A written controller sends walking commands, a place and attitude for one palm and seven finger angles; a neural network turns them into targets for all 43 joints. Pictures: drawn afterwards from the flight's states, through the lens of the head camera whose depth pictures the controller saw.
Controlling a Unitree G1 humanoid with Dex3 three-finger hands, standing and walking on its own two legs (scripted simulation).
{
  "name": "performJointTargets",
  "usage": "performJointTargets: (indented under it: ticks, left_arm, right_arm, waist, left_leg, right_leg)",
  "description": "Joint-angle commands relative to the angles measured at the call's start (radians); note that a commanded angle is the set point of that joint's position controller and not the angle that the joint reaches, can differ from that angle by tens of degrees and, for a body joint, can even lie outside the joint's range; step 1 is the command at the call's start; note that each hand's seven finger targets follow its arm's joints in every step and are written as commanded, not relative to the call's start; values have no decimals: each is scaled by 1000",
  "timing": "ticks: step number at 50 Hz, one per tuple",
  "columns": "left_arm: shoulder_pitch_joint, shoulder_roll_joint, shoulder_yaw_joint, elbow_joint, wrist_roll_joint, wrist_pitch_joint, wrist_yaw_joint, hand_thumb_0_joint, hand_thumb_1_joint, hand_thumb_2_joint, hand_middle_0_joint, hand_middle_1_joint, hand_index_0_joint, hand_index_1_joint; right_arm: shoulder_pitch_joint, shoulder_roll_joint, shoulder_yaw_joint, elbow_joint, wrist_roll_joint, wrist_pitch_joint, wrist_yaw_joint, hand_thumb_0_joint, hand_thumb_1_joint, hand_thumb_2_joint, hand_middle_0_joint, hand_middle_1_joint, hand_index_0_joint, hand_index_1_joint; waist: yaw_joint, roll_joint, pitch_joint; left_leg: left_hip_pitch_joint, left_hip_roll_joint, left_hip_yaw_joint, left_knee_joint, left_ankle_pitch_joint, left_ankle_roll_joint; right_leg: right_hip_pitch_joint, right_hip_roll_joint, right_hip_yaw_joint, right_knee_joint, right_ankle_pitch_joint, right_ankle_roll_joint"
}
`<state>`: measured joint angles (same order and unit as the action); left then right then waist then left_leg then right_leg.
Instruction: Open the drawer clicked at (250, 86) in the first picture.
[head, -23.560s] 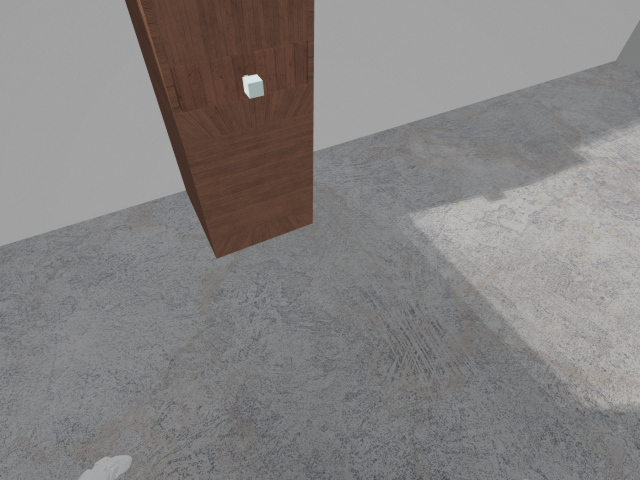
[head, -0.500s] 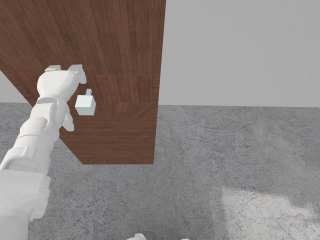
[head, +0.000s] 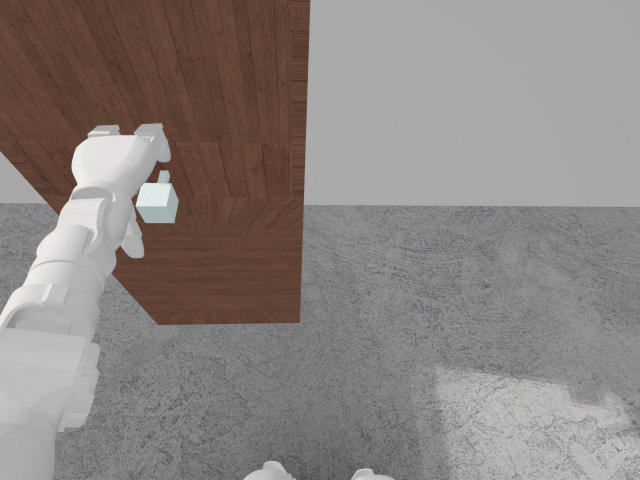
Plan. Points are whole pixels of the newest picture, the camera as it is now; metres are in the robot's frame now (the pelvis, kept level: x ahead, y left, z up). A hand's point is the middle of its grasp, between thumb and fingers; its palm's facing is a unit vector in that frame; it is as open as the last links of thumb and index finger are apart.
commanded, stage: re-aim the fingers above the handle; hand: left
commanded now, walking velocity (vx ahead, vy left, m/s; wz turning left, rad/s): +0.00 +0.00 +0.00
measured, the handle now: (160, 192) +0.52 +0.23 -0.02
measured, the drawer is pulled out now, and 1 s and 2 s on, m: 0.00 0.00 0.00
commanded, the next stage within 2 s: lower the fingers behind the handle in 1.60 s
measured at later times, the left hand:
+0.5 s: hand (146, 186) +0.48 +0.22 +0.04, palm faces -0.08 -0.06 -0.99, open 13.8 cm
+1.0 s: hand (143, 191) +0.47 +0.23 +0.04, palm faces -0.10 -0.04 -0.99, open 13.8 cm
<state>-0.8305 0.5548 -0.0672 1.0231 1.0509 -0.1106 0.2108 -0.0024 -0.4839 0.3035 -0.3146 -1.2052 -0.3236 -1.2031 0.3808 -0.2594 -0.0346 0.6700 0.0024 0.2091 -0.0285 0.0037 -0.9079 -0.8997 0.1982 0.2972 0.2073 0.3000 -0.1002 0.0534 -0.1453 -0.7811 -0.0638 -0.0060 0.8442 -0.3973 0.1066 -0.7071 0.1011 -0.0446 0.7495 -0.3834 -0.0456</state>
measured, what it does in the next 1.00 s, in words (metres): stands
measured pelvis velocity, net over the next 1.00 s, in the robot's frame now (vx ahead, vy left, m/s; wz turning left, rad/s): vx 0.00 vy -0.01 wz -0.01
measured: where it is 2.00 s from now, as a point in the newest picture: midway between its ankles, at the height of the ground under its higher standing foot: outside the picture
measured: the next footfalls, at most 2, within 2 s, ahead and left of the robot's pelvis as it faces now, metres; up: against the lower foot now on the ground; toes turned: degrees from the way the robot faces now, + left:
none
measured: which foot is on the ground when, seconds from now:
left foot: down 0.00-1.00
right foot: down 0.00-1.00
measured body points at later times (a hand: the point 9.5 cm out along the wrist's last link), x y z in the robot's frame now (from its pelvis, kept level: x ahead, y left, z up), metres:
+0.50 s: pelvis +0.00 -0.01 +0.00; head +0.09 +0.01 +0.44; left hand +0.48 +0.23 +0.10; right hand +0.00 -0.28 -0.12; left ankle -0.01 +0.04 -0.70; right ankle -0.02 -0.10 -0.70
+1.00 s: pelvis +0.00 -0.01 +0.01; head +0.09 +0.00 +0.45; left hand +0.47 +0.23 +0.10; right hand +0.01 -0.28 -0.12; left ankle -0.01 +0.04 -0.70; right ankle -0.02 -0.10 -0.70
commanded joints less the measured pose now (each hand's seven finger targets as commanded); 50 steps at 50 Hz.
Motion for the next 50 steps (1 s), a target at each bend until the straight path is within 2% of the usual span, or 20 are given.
performJointTargets:
  ticks: [1, 3, 4, 6, 7, 8, 11, 17, 18, 21, 26, 28, 30, 33, 34, 36, 40, 43, 47, 50]
  left_arm:
    - [-464, 268, 117, -197, -3, -32, 61, 0, -500, 300, -300, -1200, -300, -1200]
    - [-435, 350, 173, -150, 15, -17, 81, 0, -500, 300, -300, -1200, -300, -1200]
    - [-425, 320, 153, -132, 12, -2, 90, 0, -500, 300, -300, -1200, -300, -1200]
    - [-389, 366, 183, -120, 24, 19, 104, 0, -500, 300, -300, -1200, -300, -1200]
    - [-374, 426, 232, -115, 24, 22, 108, 0, -500, 300, -300, -1200, -300, -1200]
    - [-416, 396, 189, -135, 35, 23, 113, 0, -500, 300, -300, -1200, -300, -1200]
    - [-427, 349, 153, -128, 27, 36, 108, 0, -500, 300, -300, -1200, -300, -1200]
    - [-499, 216, 47, -186, -18, -21, 34, 0, -500, 300, -300, -1200, -300, -1200]
    - [-511, 251, 67, -211, -11, -39, 30, 0, -500, 300, -300, -1200, -300, -1200]
    - [-501, 202, 47, -195, -18, -61, 31, 0, -500, 300, -300, -1200, -300, -1200]
    - [-454, 347, 168, -124, 13, -24, 101, 0, -500, 300, -300, -1200, -300, -1200]
    - [-456, 216, 83, -118, 14, 12, 123, 0, -500, 300, -300, -1200, -300, -1200]
    - [-466, 268, 130, -149, 27, 35, 139, 0, -500, 300, -300, -1200, -300, -1200]
    - [-467, 269, 128, -149, 30, 71, 142, 0, -500, 300, -300, -1200, -300, -1200]
    - [-444, 224, 99, -130, 20, 85, 135, 0, -500, 300, -300, -1200, -300, -1200]
    - [-439, 250, 115, -132, 15, 91, 121, 0, -500, 300, -300, -1200, -300, -1200]
    - [-424, 257, 99, -127, 16, 73, 81, 0, -500, 300, -300, -1200, -300, -1200]
    - [-432, 220, 70, -186, 11, 25, 55, 0, -500, 300, -300, -1200, -300, -1200]
    - [-410, 181, 54, -195, -9, -16, 41, 0, -500, 300, -300, -1200, -300, -1200]
    - [-424, 219, 86, -199, -7, -29, 62, 0, -500, 300, -300, -1200, -300, -1200]
  right_arm:
    - [129, -173, -58, -55, -7, -21, -21, 0, -900, -900, 200, 300, 200, 300]
    - [121, -178, -46, -63, -5, -18, -23, 0, -900, -900, 200, 300, 200, 300]
    - [118, -175, -47, -64, -5, -19, -22, 0, -900, -900, 200, 300, 200, 300]
    - [112, -181, -44, -75, -6, -20, -19, 0, -900, -900, 200, 300, 200, 300]
    - [106, -187, -40, -76, -6, -15, -21, 0, -900, -900, 200, 300, 200, 300]
    - [108, -182, -40, -85, -1, -15, -22, 0, -900, -900, 200, 300, 200, 300]
    - [117, -184, -49, -79, 4, -26, -25, 0, -900, -900, 200, 300, 200, 300]
    - [144, -180, -65, -52, 8, -53, -39, 0, -900, -900, 200, 300, 200, 300]
    - [148, -180, -63, -49, 9, -53, -40, 0, -900, -900, 200, 300, 200, 300]
    - [146, -172, -63, -37, 4, -56, -37, 0, -900, -900, 200, 300, 200, 300]
    - [130, -180, -47, -47, -4, -49, -27, 0, -900, -900, 200, 300, 200, 300]
    - [129, -170, -51, -57, -6, -49, -11, 0, -900, -900, 200, 300, 200, 300]
    - [132, -181, -59, -58, -7, -45, -5, 0, -900, -900, 200, 300, 200, 300]
    - [131, -180, -59, -59, -6, -35, -2, 0, -900, -900, 200, 300, 200, 300]
    - [127, -175, -60, -63, -4, -32, -3, 0, -900, -900, 200, 300, 200, 300]
    - [122, -177, -58, -64, 0, -31, -9, 0, -900, -900, 200, 300, 200, 300]
    - [105, -172, -48, -74, 9, -30, -24, 0, -900, -900, 200, 300, 200, 300]
    - [105, -166, -55, -75, 8, -38, -28, 0, -900, -900, 200, 300, 200, 300]
    - [104, -161, -59, -69, 6, -43, -27, 0, -900, -900, 200, 300, 200, 300]
    - [112, -165, -60, -61, 6, -46, -24, 0, -900, -900, 200, 300, 200, 300]
  waist:
    - [-22, 91, -416]
    - [-4, 71, -401]
    - [-5, 60, -380]
    - [13, 52, -389]
    - [31, 35, -407]
    - [9, 52, -414]
    - [-9, 42, -398]
    - [-66, 44, -400]
    - [-61, 70, -427]
    - [-63, 89, -361]
    - [-15, 88, -361]
    - [-25, 91, -393]
    - [-13, 72, -443]
    - [-13, 46, -480]
    - [-18, 36, -450]
    - [-14, 13, -437]
    - [-20, -1, -381]
    - [-26, 38, -396]
    - [-30, 46, -338]
    - [-27, 44, -356]
  left_leg:
    - [448, 57, -87, -56, 513, -75]
    - [368, 51, -75, -63, 484, -69]
    - [346, 50, -67, -66, 463, -65]
    - [307, 46, -51, -70, 449, -59]
    - [288, 44, -46, -70, 449, -58]
    - [285, 41, -43, -74, 436, -56]
    - [310, 49, -38, -82, 412, -51]
    - [432, 58, -61, -85, 404, -48]
    - [451, 57, -65, -81, 416, -51]
    - [456, 58, -83, -80, 410, -61]
    - [358, 47, -70, -71, 435, -64]
    - [385, 52, -71, -65, 496, -72]
    - [408, 59, -71, -57, 544, -77]
    - [419, 58, -64, -59, 576, -74]
    - [416, 56, -58, -64, 557, -69]
    - [396, 54, -48, -80, 520, -60]
    - [356, 46, -36, -103, 455, -49]
    - [411, 49, -38, -103, 476, -48]
    - [415, 51, -49, -105, 461, -53]
    - [408, 50, -58, -100, 442, -55]
  right_leg:
    - [7, 2, 33, -61, 263, -10]
    - [39, 0, 36, -48, 276, -9]
    - [48, -1, 33, -50, 275, -11]
    - [93, -3, 44, -52, 298, -9]
    - [128, -4, 51, -50, 312, -10]
    - [127, -6, 55, -53, 316, -5]
    - [117, -7, 54, -71, 300, -2]
    - [48, -9, 55, -110, 257, 3]
    - [36, -7, 58, -104, 258, 5]
    - [-26, -4, 40, -100, 217, -4]
    - [11, -4, 35, -59, 250, -12]
    - [5, -1, 26, -50, 280, -10]
    - [28, 0, 28, -45, 310, -7]
    - [77, -1, 32, -50, 351, -2]
    - [84, -1, 32, -62, 347, -2]
    - [122, -6, 38, -75, 351, 0]
    - [154, -13, 57, -101, 351, 4]
    - [137, -14, 62, -110, 350, 2]
    - [91, -12, 55, -114, 304, -5]
    - [68, -11, 53, -102, 286, -4]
